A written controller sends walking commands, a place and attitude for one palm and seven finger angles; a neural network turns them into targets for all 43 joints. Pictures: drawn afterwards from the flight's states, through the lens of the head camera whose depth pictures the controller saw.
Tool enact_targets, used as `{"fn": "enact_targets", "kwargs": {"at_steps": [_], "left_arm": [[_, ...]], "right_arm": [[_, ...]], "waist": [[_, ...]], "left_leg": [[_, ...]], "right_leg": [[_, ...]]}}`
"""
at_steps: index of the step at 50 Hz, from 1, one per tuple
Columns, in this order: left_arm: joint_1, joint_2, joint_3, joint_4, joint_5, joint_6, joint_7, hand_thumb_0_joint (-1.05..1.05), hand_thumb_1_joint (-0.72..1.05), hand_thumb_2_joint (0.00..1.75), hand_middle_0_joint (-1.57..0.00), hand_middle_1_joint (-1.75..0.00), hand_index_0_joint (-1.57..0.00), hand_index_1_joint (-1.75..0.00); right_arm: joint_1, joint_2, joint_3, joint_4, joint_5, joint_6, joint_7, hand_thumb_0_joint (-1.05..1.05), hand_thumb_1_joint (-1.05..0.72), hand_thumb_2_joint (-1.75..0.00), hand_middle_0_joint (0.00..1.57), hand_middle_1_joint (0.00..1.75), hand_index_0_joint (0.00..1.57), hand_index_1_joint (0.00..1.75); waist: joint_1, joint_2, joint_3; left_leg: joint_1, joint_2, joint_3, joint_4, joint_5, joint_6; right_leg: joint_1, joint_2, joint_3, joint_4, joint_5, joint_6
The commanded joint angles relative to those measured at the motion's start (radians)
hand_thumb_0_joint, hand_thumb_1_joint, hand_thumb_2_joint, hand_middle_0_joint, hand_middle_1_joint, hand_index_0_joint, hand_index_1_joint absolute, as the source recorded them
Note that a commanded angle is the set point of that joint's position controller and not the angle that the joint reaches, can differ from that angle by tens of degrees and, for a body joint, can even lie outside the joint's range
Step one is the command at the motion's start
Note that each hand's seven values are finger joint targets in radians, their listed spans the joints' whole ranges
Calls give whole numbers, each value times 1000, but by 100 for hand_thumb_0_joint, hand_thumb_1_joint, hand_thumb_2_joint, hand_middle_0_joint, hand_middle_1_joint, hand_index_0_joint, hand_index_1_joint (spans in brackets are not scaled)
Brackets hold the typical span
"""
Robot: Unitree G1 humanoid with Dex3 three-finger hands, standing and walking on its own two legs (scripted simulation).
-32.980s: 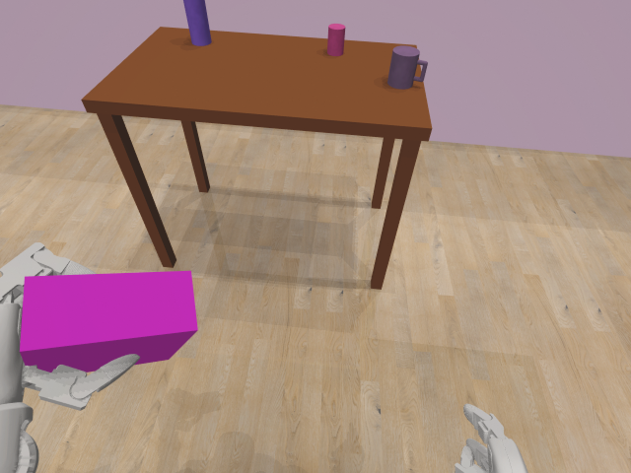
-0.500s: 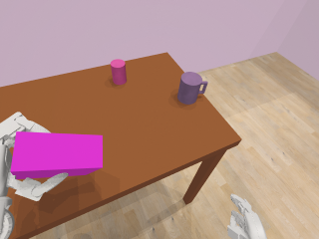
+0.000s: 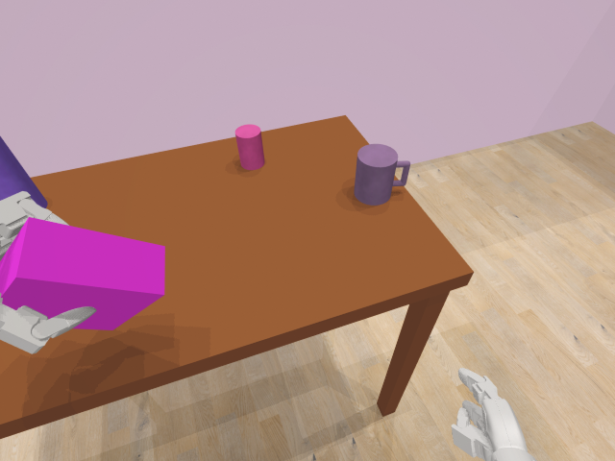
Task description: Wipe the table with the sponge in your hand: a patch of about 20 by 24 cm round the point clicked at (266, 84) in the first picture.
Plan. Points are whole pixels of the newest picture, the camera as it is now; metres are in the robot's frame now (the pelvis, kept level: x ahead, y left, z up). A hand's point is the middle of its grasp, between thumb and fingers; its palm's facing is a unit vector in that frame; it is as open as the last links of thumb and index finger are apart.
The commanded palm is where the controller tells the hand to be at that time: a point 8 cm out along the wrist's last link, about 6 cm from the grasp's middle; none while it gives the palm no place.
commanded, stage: turn the palm down, sponge in hand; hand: left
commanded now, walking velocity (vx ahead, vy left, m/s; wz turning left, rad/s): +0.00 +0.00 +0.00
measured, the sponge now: (99, 285) +0.24 +0.27 +0.15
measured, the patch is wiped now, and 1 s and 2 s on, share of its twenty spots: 0.00 0.00 0.00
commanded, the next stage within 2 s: move the sponge above the wiping area in 1.72 s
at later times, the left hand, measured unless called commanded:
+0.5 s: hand (78, 274) +0.24 +0.28 +0.17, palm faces +0.24 -0.40 -0.88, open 10.0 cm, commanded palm +0.20 +0.29 +0.22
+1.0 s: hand (67, 273) +0.24 +0.30 +0.16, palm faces +0.16 -0.21 -0.96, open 10.0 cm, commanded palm +0.20 +0.30 +0.23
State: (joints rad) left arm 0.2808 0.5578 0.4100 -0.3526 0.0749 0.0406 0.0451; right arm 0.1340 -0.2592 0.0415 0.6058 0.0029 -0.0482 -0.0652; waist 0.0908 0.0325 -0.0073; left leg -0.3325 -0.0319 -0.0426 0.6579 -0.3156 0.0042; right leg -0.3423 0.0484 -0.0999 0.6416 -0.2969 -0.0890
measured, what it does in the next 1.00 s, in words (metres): stands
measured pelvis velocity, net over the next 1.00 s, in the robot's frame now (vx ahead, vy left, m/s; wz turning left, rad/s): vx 0.01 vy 0.02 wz -0.03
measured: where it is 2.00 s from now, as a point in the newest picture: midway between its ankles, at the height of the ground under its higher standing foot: outside the picture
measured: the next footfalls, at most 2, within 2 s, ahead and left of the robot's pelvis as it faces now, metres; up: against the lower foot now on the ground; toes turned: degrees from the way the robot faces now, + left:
none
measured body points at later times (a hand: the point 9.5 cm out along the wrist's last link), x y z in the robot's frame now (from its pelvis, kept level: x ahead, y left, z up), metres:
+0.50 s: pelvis +0.01 -0.01 -0.01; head +0.02 -0.06 +0.44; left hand +0.22 +0.30 +0.22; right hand +0.20 -0.27 -0.10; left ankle +0.02 +0.12 -0.72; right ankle +0.03 -0.06 -0.72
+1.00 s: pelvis +0.01 +0.02 +0.01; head -0.01 -0.02 +0.46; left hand +0.23 +0.30 +0.22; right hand +0.27 -0.17 -0.05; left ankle +0.02 +0.12 -0.72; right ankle +0.03 -0.06 -0.72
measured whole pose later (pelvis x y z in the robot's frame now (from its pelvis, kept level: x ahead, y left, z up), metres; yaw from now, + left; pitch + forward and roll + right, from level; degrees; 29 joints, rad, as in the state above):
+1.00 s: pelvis +0.01 +0.02 +0.01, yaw -2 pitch -3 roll +1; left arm 0.16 0.60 0.06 -0.38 0.66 0.43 -0.06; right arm 0.01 -0.26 0.10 0.60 0.05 0.02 -0.11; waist 0.13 0.10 0.00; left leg -0.21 -0.05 -0.01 0.52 -0.26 0.03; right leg -0.24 0.04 -0.06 0.53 -0.25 -0.07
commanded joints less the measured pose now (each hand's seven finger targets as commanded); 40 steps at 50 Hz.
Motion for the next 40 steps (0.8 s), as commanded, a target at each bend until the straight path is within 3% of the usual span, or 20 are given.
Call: {"fn": "enact_targets", "kwargs": {"at_steps": [1,3,5,6,10,11,12,16,17,19,22,24,26,27,28,31,32,36,37,40], "left_arm": [[-279,280,46,-119,43,48,-53,0,10,130,-120,-160,-120,-160],[-304,280,14,-134,77,34,-78,0,10,130,-120,-160,-120,-160],[-276,315,48,-183,96,-1,-83,0,10,130,-120,-160,-120,-160],[-245,375,120,-173,99,-9,-73,0,10,130,-120,-160,-120,-160],[-99,397,219,-178,84,-30,-34,0,10,130,-120,-160,-120,-160],[-77,439,265,-153,92,-9,-13,0,10,130,-120,-160,-120,-160],[-83,357,193,-183,91,4,-2,0,10,130,-120,-160,-120,-160],[-16,395,203,-137,133,94,25,0,10,130,-120,-160,-120,-160],[-43,352,145,-166,141,108,16,0,10,130,-120,-160,-120,-160],[-47,374,137,-180,164,123,-2,0,10,130,-120,-160,-120,-160],[-111,341,71,-233,207,117,-14,0,10,130,-120,-160,-120,-160],[-90,364,73,-259,247,96,-7,0,10,130,-120,-160,-120,-160],[-92,389,95,-267,285,102,16,0,10,130,-120,-160,-120,-160],[-128,347,54,-286,302,104,26,0,10,130,-120,-160,-120,-160],[-125,374,76,-289,320,106,41,0,10,130,-120,-160,-120,-160],[-132,385,82,-248,374,174,67,0,10,130,-120,-160,-120,-160],[-166,333,22,-251,381,198,63,0,10,130,-120,-160,-120,-160],[-211,339,-26,-183,444,317,32,0,10,130,-120,-160,-120,-160],[-236,295,-86,-188,456,333,14,0,10,130,-120,-160,-120,-160],[-258,294,-141,-216,513,367,-32,0,10,130,-120,-160,-120,-160]], "right_arm": [[-165,-117,-36,-171,32,-40,-52,0,-90,-90,20,30,20,30],[-152,-112,-42,-172,27,-39,-63,0,-90,-90,20,30,20,30],[-152,-108,-50,-183,18,-42,-67,0,-90,-90,20,30,20,30],[-166,-105,-48,-180,22,-49,-63,0,-90,-90,20,30,20,30],[-117,-102,-63,-181,14,-33,-52,0,-90,-90,20,30,20,30],[-135,-106,-63,-170,24,-28,-44,0,-90,-90,20,30,20,30],[-128,-98,-62,-184,24,-21,-38,0,-90,-90,20,30,20,30],[-129,-129,-72,-182,34,4,-41,0,-90,-90,20,30,20,30],[-116,-131,-73,-197,34,11,-44,0,-90,-90,20,30,20,30],[-115,-135,-73,-206,40,10,-55,0,-90,-90,20,30,20,30],[-139,-124,-65,-215,46,-6,-65,0,-90,-90,20,30,20,30],[-131,-124,-68,-211,42,-18,-73,0,-90,-90,20,30,20,30],[-166,-119,-60,-205,44,-30,-75,0,-90,-90,20,30,20,30],[-155,-115,-60,-207,38,-28,-75,0,-90,-90,20,30,20,30],[-143,-117,-61,-200,37,-29,-76,0,-90,-90,20,30,20,30],[-207,-109,-43,-189,44,-23,-70,0,-90,-90,20,30,20,30],[-198,-108,-41,-195,40,-16,-68,0,-90,-90,20,30,20,30],[-271,-107,-15,-190,55,5,-63,0,-90,-90,20,30,20,30],[-258,-109,-14,-194,52,11,-61,0,-90,-90,20,30,20,30],[-275,-106,-8,-197,53,20,-60,0,-90,-90,20,30,20,30]], "waist": [[-59,57,-80],[-56,22,-84],[-35,6,-128],[-19,-1,-129],[14,-49,-208],[24,4,-192],[15,18,-187],[12,-17,-164],[-4,-36,-179],[-9,-70,-187],[-20,-21,-188],[-12,-37,-207],[-1,7,-191],[-7,24,-208],[-2,25,-221],[23,81,-170],[14,68,-182],[27,60,-122],[13,39,-134],[12,28,-153]], "left_leg": [[10,5,39,-69,5,31],[-3,9,32,-55,15,31],[-5,13,27,-41,45,30],[-19,14,24,-27,51,21],[-89,26,5,8,101,8],[-91,20,8,10,107,3],[-101,26,9,15,118,1],[-114,29,5,30,111,1],[-119,32,8,33,109,7],[-115,31,8,33,114,16],[-63,27,17,33,132,26],[-35,26,14,19,156,32],[-8,19,15,13,162,31],[2,26,17,4,170,33],[18,26,12,-11,180,34],[31,23,2,-66,179,29],[33,29,7,-79,180,30],[46,23,-10,-140,153,25],[56,30,-6,-150,162,28],[99,25,-14,-173,183,37]], "right_leg": [[18,-92,209,-223,-165,72],[35,-108,234,-236,-199,79],[66,-121,251,-224,-179,83],[79,-123,284,-224,-174,81],[185,-173,323,-159,74,113],[173,-163,339,-159,78,99],[178,-177,324,-144,132,102],[152,-177,360,-135,191,106],[160,-185,340,-127,215,117],[154,-177,327,-121,214,124],[112,-157,305,-136,149,108],[104,-140,281,-128,141,101],[82,-120,295,-137,98,80],[86,-124,261,-132,109,79],[83,-113,238,-126,114,77],[72,-85,207,-129,99,56],[88,-91,178,-130,110,61],[94,-71,178,-167,52,50],[110,-74,149,-168,70,55],[128,-71,151,-185,81,56]]}}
